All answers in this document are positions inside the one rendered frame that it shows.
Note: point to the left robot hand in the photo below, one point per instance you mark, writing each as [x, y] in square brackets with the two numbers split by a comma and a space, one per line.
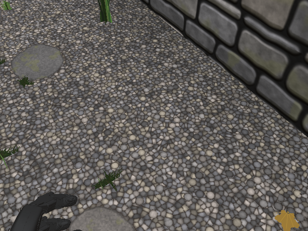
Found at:
[30, 216]

